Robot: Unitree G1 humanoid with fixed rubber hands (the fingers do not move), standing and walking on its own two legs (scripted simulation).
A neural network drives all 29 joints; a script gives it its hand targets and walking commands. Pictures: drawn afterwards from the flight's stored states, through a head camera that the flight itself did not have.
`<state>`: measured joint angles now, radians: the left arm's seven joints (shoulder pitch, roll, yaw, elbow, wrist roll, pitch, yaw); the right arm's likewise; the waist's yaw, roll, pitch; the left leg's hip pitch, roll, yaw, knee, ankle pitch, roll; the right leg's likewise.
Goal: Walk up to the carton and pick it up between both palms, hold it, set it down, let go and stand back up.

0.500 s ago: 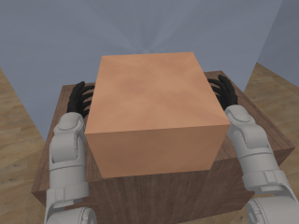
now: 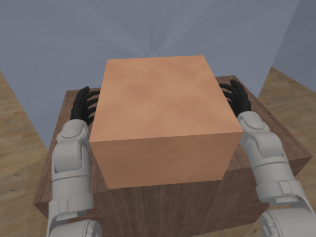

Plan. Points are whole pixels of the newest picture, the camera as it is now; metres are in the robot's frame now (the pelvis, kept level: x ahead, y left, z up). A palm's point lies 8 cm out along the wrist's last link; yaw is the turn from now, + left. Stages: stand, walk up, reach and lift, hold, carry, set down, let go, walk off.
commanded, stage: hold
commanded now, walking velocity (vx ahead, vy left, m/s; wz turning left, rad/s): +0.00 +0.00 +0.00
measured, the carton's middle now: (160, 115) +0.41 +0.01 +0.13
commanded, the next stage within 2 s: none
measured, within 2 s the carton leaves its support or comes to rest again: neither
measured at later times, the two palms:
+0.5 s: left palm (81, 119) +0.35 +0.19 +0.17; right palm (241, 112) +0.35 -0.19 +0.18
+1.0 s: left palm (82, 121) +0.35 +0.19 +0.17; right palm (240, 113) +0.35 -0.18 +0.18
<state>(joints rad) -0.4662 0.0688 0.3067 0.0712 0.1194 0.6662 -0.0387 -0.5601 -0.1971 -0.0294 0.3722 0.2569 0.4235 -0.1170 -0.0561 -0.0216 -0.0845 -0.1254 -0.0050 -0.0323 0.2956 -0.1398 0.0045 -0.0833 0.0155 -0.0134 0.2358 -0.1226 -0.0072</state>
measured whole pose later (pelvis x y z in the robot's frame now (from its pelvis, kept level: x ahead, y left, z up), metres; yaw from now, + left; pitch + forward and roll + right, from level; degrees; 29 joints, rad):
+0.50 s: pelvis +0.00 +0.00 +0.00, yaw +0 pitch -2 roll -1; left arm -0.47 0.07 0.30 0.07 0.12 0.67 -0.04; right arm -0.56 -0.19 -0.03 0.38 0.26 0.42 -0.11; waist -0.06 -0.02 -0.08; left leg -0.13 -0.01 -0.04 0.30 -0.14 0.00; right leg -0.09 0.02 -0.01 0.24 -0.12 -0.01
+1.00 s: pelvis +0.00 +0.01 +0.00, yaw -1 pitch -2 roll -1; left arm -0.48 0.07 0.30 0.09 0.13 0.67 -0.04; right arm -0.58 -0.20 -0.04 0.42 0.25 0.42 -0.09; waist -0.06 -0.03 -0.08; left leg -0.13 -0.01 -0.02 0.30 -0.14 0.01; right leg -0.09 0.01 0.00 0.25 -0.12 0.00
